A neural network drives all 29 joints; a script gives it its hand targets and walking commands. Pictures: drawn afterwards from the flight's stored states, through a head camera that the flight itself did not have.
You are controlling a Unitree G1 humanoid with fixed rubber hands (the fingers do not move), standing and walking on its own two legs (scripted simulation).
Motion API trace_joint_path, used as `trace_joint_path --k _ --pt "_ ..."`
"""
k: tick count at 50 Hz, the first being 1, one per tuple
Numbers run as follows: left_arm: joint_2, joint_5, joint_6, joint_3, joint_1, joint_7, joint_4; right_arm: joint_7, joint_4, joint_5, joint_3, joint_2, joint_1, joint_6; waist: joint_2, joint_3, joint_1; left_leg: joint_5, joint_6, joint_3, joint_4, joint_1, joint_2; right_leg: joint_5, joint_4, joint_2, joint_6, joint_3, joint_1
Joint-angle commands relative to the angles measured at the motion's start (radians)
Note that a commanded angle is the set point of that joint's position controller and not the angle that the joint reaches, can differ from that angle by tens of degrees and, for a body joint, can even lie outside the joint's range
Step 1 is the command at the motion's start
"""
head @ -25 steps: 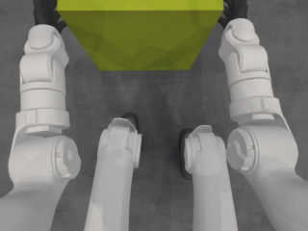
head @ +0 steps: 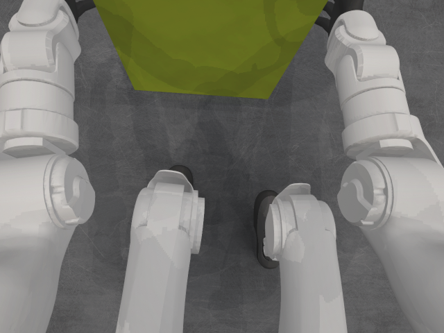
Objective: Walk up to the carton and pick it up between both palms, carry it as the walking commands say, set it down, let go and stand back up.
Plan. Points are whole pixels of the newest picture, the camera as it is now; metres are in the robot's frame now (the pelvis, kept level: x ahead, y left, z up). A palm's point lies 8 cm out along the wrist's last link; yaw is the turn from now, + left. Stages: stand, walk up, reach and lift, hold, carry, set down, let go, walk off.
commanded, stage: set down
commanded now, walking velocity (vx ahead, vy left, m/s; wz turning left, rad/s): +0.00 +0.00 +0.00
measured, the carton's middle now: out of the picture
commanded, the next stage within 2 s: none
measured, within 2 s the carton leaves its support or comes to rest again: rests again in 1.80 s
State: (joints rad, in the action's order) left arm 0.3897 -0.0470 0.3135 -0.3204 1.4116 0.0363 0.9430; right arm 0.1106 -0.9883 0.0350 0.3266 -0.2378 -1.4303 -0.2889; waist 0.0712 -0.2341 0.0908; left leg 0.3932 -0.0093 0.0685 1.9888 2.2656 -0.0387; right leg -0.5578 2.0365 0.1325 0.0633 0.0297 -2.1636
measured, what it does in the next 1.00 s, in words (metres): stands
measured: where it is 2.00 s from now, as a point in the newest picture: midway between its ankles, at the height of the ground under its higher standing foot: (221, 230)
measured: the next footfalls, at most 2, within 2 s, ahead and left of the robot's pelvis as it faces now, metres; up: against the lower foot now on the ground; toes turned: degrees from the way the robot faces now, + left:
none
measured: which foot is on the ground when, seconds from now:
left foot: down 0.00-1.00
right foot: down 0.00-1.00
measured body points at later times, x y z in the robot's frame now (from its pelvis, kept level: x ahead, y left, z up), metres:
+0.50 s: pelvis +0.00 +0.00 -0.01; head +0.34 +0.05 +0.27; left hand +0.53 +0.29 -0.13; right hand +0.59 -0.08 -0.13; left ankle +0.15 +0.12 -0.37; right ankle +0.12 -0.13 -0.37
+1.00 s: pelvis +0.03 -0.01 +0.00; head +0.37 +0.05 +0.27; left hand +0.55 +0.30 -0.13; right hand +0.61 -0.08 -0.14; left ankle +0.15 +0.12 -0.37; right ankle +0.12 -0.13 -0.37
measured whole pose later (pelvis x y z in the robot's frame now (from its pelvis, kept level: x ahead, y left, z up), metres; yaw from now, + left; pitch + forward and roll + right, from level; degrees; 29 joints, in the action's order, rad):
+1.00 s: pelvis +0.03 -0.01 +0.00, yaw +0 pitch +43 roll -3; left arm 0.35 -0.16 0.24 -0.54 1.35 0.16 0.88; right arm 0.02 -0.89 0.12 0.44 -0.17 -1.38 -0.21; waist 0.06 -0.16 0.09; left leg 0.47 -0.03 0.07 2.02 2.31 -0.02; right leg -0.61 2.07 0.14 0.06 0.03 -2.22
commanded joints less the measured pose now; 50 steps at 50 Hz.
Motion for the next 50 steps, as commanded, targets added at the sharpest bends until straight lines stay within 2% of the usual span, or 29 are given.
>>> trace_joint_path --k 1,2,5,6,9,12,13,14,16,17,19,21,23,26,27,29,31,32,35,36,37,38,40,43,44,46,47,48,50 --pt "-0.871 0.107 -0.051 0.296 0.452 0.239 -0.100 -0.260 0.089 -0.099 -0.252 0.811 -0.477 0.059 -0.150 1.132 0.015 -0.087 0.010 -0.091 -0.124 -0.769 -0.010 -0.002 -0.146 0.031 -0.076 -0.134 0.156" --pt "-0.897 0.141 -0.058 0.304 0.494 0.239 -0.155 -0.263 0.131 -0.096 -0.265 0.798 -0.490 0.069 -0.119 1.178 -0.016 -0.166 0.006 -0.086 -0.108 -0.776 -0.015 0.051 -0.131 0.033 -0.070 -0.141 0.157" --pt "-0.907 0.117 -0.042 0.292 0.431 0.232 -0.057 -0.275 0.079 -0.085 -0.254 0.797 -0.470 0.061 -0.087 1.083 -0.013 -0.165 0.013 -0.038 -0.122 -0.809 -0.016 0.017 -0.115 0.028 -0.069 -0.153 0.053" --pt "-0.910 0.075 -0.035 0.279 0.373 0.225 -0.044 -0.286 0.074 -0.082 -0.245 0.800 -0.439 0.057 -0.145 1.028 0.003 -0.152 0.011 -0.037 -0.133 -0.845 -0.008 -0.016 -0.112 0.039 -0.071 -0.151 -0.026" --pt "-0.874 0.053 -0.034 0.256 0.391 0.226 -0.053 -0.285 0.080 -0.062 -0.255 0.770 -0.441 0.054 -0.091 0.953 0.016 -0.070 0.018 -0.047 -0.147 -0.712 -0.017 -0.033 -0.137 0.029 -0.074 -0.121 0.027" --pt "-0.835 0.037 -0.034 0.259 0.394 0.217 -0.032 -0.283 0.026 -0.059 -0.241 0.769 -0.410 0.045 -0.110 0.955 0.015 -0.064 0.013 -0.044 -0.136 -0.746 -0.013 -0.058 -0.126 0.029 -0.070 -0.129 -0.025" --pt "-0.840 0.060 -0.040 0.298 0.438 0.216 -0.131 -0.279 0.084 -0.079 -0.260 0.753 -0.443 0.054 -0.125 0.993 0.018 -0.078 0.009 -0.041 -0.132 -0.740 -0.008 -0.025 -0.114 0.031 -0.072 -0.119 0.022" --pt "-0.826 0.050 -0.040 0.262 0.443 0.217 -0.109 -0.278 0.090 -0.072 -0.262 0.766 -0.468 0.052 -0.094 0.961 0.034 -0.025 0.017 -0.053 -0.143 -0.689 -0.009 -0.047 -0.130 0.019 -0.070 -0.106 0.056" --pt "-0.814 0.018 -0.015 0.221 0.396 0.239 0.001 -0.272 -0.018 -0.014 -0.201 0.729 -0.395 0.027 -0.060 0.867 -0.007 0.074 0.017 -0.059 -0.154 -0.580 -0.011 -0.099 -0.145 0.013 -0.076 -0.109 0.067" --pt "-0.805 0.019 -0.018 0.220 0.395 0.232 -0.026 -0.274 0.079 -0.042 -0.225 0.729 -0.457 0.041 -0.093 0.887 0.015 0.083 0.025 -0.056 -0.140 -0.605 -0.006 -0.101 -0.135 0.017 -0.077 -0.098 0.057" --pt "-0.762 0.027 -0.012 0.186 0.441 0.241 -0.026 -0.267 0.019 -0.019 -0.226 0.707 -0.482 0.021 -0.010 0.869 0.012 0.154 0.030 -0.061 -0.143 -0.540 -0.012 -0.157 -0.151 0.006 -0.072 -0.099 0.107" --pt "-0.731 -0.011 -0.010 0.164 0.428 0.244 -0.028 -0.270 0.015 -0.007 -0.208 0.725 -0.459 0.013 -0.032 0.837 0.055 0.108 0.032 -0.059 -0.142 -0.554 -0.005 -0.136 -0.142 0.015 -0.070 -0.091 0.089" --pt "-0.712 -0.002 -0.004 0.173 0.433 0.251 -0.007 -0.257 0.009 0.006 -0.199 0.680 -0.436 0.011 -0.017 0.881 -0.007 0.126 0.024 -0.075 -0.116 -0.539 0.001 -0.145 -0.150 0.004 -0.065 -0.105 0.148" --pt "-0.693 -0.030 0.015 0.134 0.358 0.263 0.088 -0.259 -0.034 0.014 -0.188 0.700 -0.396 -0.005 -0.054 0.795 0.037 0.162 0.032 -0.081 -0.129 -0.524 0.004 -0.179 -0.158 0.005 -0.075 -0.091 0.107" --pt "-0.704 -0.028 0.008 0.098 0.367 0.273 0.070 -0.254 -0.013 0.034 -0.187 0.705 -0.402 0.000 0.001 0.783 0.028 0.144 0.028 -0.100 -0.109 -0.468 0.006 -0.169 -0.182 0.006 -0.072 -0.086 0.172" --pt "-0.717 -0.039 0.011 0.101 0.319 0.279 0.076 -0.254 0.023 0.029 -0.184 0.693 -0.385 0.006 -0.038 0.776 0.042 0.106 0.029 -0.091 -0.134 -0.492 -0.001 -0.125 -0.166 0.012 -0.070 -0.096 0.144" --pt "-0.708 -0.019 0.001 0.123 0.366 0.284 0.038 -0.250 0.019 0.035 -0.181 0.697 -0.375 0.008 -0.035 0.810 0.006 0.069 0.027 -0.088 -0.115 -0.511 0.005 -0.095 -0.168 0.015 -0.071 -0.089 0.156" --pt "-0.705 -0.033 -0.002 0.110 0.324 0.283 0.051 -0.257 -0.008 0.019 -0.191 0.731 -0.353 0.003 -0.051 0.811 0.049 0.037 0.027 -0.100 -0.118 -0.528 0.011 -0.076 -0.163 0.017 -0.067 -0.090 0.148" --pt "-0.721 -0.059 0.011 0.083 0.238 0.292 0.115 -0.249 -0.021 0.051 -0.167 0.696 -0.306 0.003 -0.035 0.772 0.022 0.068 0.026 -0.096 -0.123 -0.495 0.000 -0.092 -0.164 0.015 -0.064 -0.104 0.144" --pt "-0.705 -0.067 0.011 0.077 0.231 0.290 0.099 -0.248 0.006 0.034 -0.184 0.696 -0.316 0.005 -0.029 0.772 0.049 0.029 0.029 -0.092 -0.110 -0.490 0.009 -0.064 -0.162 0.017 -0.064 -0.087 0.169" --pt "-0.720 -0.052 0.005 0.111 0.244 0.287 0.074 -0.246 0.000 0.035 -0.163 0.691 -0.284 0.010 -0.095 0.782 0.032 -0.004 0.020 -0.088 -0.132 -0.540 0.007 -0.033 -0.145 0.026 -0.069 -0.109 0.122" --pt "-0.689 -0.062 0.010 0.089 0.215 0.288 0.099 -0.249 -0.055 0.044 -0.166 0.708 -0.261 -0.003 -0.026 0.769 0.013 0.056 0.032 -0.074 -0.136 -0.524 0.009 -0.074 -0.157 0.017 -0.059 -0.116 0.129" --pt "-0.695 -0.067 0.006 0.100 0.232 0.297 0.080 -0.249 -0.049 0.065 -0.143 0.681 -0.231 0.003 -0.082 0.783 0.020 0.000 0.010 -0.093 -0.122 -0.529 0.011 -0.041 -0.161 0.022 -0.072 -0.097 0.131" --pt "-0.691 -0.096 0.006 0.084 0.180 0.294 0.098 -0.245 -0.080 0.061 -0.153 0.712 -0.195 0.004 -0.065 0.733 0.039 0.002 0.017 -0.097 -0.122 -0.506 0.009 -0.047 -0.177 0.027 -0.066 -0.095 0.115" --pt "-0.669 -0.085 0.000 0.085 0.187 0.293 0.100 -0.244 -0.045 0.057 -0.170 0.697 -0.224 0.008 0.003 0.743 0.025 -0.002 0.024 -0.075 -0.117 -0.487 0.003 -0.035 -0.159 0.022 -0.058 -0.112 0.118" --pt "-0.663 -0.103 0.007 0.070 0.152 0.293 0.111 -0.247 -0.078 0.061 -0.151 0.674 -0.171 0.004 -0.084 0.763 0.036 -0.001 0.007 -0.097 -0.126 -0.517 0.012 -0.029 -0.167 0.017 -0.062 -0.100 0.113" --pt "-0.679 -0.087 -0.002 0.086 0.147 0.286 0.080 -0.245 -0.038 0.067 -0.154 0.676 -0.181 0.015 -0.041 0.769 0.018 -0.023 0.017 -0.073 -0.130 -0.531 0.004 -0.018 -0.155 0.030 -0.057 -0.112 0.096" --pt "-0.664 -0.098 -0.004 0.094 0.144 0.281 0.086 -0.242 -0.046 0.058 -0.157 0.670 -0.185 0.015 -0.089 0.761 0.046 -0.025 0.005 -0.095 -0.123 -0.506 0.005 -0.015 -0.162 0.021 -0.058 -0.101 0.118" --pt "-0.657 -0.107 -0.005 0.069 0.137 0.285 0.120 -0.236 -0.057 0.059 -0.164 0.657 -0.173 0.021 -0.037 0.751 0.023 -0.002 0.013 -0.082 -0.117 -0.493 0.013 -0.026 -0.157 0.019 -0.052 -0.109 0.110"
